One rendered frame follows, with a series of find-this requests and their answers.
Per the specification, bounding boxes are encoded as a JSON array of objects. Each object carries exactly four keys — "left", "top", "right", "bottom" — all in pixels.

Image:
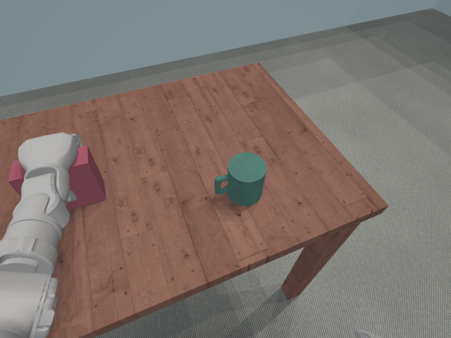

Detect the robot left forearm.
[{"left": 0, "top": 163, "right": 70, "bottom": 275}]

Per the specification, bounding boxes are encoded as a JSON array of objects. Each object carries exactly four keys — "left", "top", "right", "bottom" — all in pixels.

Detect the sponge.
[{"left": 8, "top": 146, "right": 106, "bottom": 210}]

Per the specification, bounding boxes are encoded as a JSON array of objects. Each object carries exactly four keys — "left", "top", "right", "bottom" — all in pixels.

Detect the robot left upper arm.
[{"left": 0, "top": 271, "right": 58, "bottom": 338}]

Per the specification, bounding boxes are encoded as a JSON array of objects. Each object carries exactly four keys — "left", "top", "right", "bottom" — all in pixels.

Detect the table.
[{"left": 0, "top": 63, "right": 388, "bottom": 338}]

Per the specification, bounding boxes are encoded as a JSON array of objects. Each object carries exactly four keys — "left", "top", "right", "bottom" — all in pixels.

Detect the robot left hand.
[{"left": 18, "top": 132, "right": 83, "bottom": 202}]

